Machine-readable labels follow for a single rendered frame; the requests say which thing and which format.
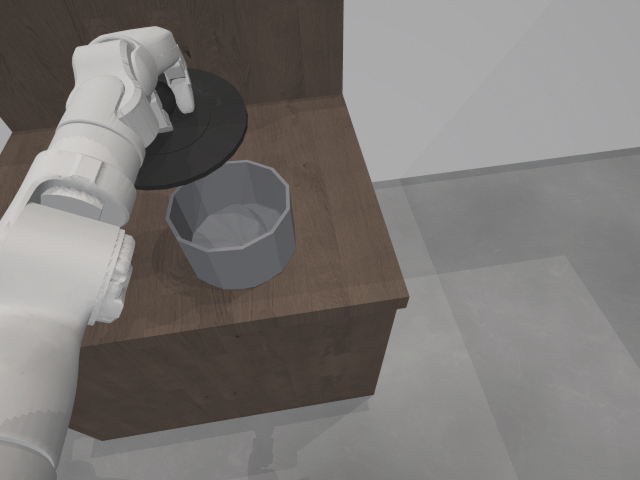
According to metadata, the robot left upper arm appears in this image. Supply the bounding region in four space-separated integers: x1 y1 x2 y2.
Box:
0 202 135 480

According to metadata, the table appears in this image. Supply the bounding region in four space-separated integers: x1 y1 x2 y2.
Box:
0 0 410 441

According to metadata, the robot left hand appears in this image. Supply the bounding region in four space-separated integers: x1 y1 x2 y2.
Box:
88 26 195 133

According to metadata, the knob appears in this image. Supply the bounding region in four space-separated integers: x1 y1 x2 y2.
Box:
155 80 176 116

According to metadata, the pot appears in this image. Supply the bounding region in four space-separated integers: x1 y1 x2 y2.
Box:
165 160 296 290

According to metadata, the lid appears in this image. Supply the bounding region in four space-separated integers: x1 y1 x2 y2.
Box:
134 68 248 191

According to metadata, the robot left forearm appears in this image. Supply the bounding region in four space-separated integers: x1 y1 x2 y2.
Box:
0 34 159 253

